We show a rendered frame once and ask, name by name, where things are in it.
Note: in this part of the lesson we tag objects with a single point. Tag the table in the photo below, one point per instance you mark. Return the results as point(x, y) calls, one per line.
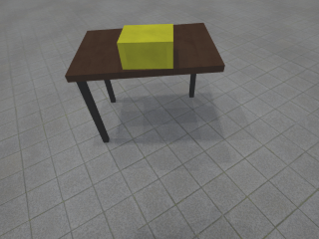
point(98, 59)

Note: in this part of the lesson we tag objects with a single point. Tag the carton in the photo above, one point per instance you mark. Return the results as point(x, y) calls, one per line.
point(146, 47)

